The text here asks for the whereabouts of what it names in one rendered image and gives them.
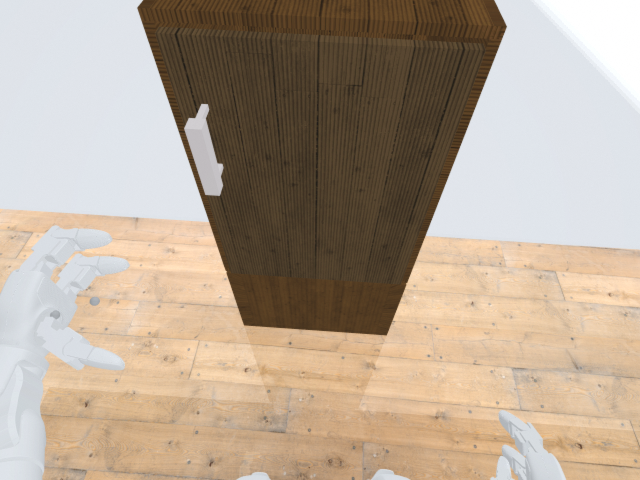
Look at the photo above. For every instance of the handle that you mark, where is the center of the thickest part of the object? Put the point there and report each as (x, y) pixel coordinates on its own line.
(201, 146)

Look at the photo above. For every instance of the right robot hand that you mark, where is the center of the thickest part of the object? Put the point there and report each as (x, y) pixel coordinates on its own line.
(538, 464)

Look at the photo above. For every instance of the robot right shin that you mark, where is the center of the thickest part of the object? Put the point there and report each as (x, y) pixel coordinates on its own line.
(383, 471)

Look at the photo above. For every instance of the left robot hand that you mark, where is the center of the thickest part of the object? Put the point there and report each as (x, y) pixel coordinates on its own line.
(29, 296)

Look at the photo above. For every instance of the left robot forearm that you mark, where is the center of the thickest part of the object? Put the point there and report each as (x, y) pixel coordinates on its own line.
(22, 430)

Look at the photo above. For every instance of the cupboard door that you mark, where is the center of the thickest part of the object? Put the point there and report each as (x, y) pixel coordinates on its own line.
(332, 146)

